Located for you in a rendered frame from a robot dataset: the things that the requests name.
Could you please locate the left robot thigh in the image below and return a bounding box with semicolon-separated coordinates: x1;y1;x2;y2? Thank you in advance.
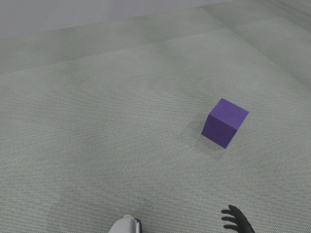
108;217;140;233

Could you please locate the carton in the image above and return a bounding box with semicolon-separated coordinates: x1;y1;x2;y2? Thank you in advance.
201;98;249;149

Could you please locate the left robot shin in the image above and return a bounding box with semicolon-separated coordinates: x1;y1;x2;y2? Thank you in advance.
123;215;136;220

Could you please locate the robot right hand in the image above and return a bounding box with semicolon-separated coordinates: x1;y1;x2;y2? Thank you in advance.
221;205;255;233

